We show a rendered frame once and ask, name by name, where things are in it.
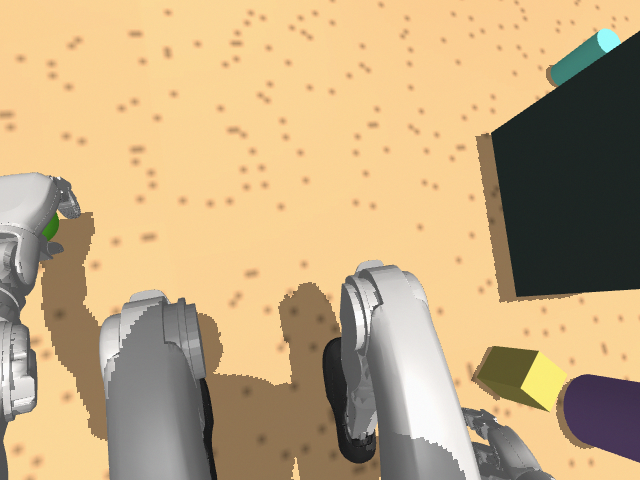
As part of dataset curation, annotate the left robot foot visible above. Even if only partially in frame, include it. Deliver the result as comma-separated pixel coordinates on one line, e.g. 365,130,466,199
199,378,217,480

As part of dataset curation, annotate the right robot hand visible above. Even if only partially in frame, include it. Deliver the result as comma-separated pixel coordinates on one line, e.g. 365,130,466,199
461,407,543,480

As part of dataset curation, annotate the left robot hand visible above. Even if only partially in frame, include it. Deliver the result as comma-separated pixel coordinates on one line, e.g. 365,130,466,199
0,172,81,261

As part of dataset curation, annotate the right robot foot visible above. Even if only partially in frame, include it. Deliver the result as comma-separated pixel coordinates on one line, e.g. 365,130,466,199
322,337,376,464

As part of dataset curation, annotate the left robot arm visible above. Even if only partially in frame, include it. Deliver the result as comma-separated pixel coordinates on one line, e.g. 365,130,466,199
0,225,41,480

